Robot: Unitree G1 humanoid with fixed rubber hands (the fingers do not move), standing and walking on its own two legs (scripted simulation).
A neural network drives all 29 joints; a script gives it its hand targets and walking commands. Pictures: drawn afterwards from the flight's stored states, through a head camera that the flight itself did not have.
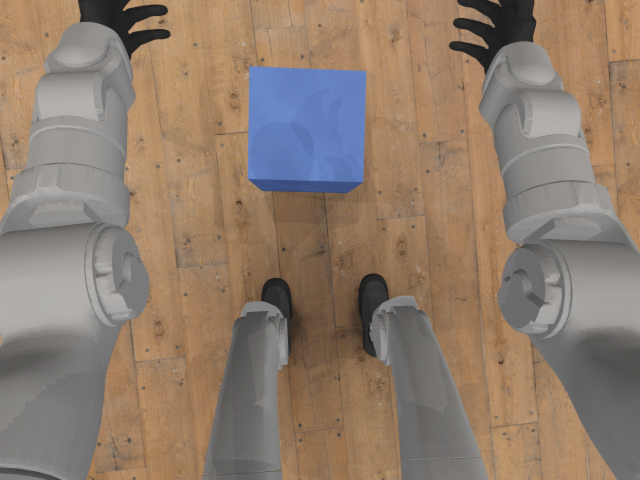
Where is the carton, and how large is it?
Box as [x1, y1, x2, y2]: [248, 66, 365, 192]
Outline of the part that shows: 249,66 248,179 262,190 347,192 362,182 365,71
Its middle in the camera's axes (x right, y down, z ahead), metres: -0.03 -0.21 +0.82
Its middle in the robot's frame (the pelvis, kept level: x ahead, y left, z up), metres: +0.54 +0.02 -0.53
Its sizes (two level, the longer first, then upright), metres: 0.210 0.200 0.250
